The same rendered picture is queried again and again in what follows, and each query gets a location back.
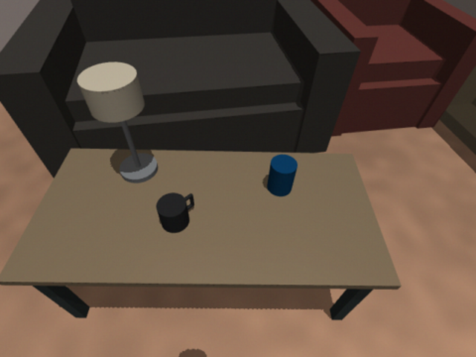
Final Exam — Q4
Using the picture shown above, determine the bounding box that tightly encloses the sofa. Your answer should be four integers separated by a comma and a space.
0, 0, 361, 178

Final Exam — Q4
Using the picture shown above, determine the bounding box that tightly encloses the coffee table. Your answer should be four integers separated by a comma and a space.
0, 148, 401, 320

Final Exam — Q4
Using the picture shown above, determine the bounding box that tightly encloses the armchair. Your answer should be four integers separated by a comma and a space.
310, 0, 476, 136

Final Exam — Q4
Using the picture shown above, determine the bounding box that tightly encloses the bookshelf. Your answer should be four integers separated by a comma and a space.
440, 66, 476, 155

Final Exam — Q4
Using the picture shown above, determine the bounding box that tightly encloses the desk lamp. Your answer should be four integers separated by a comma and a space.
77, 62, 158, 183

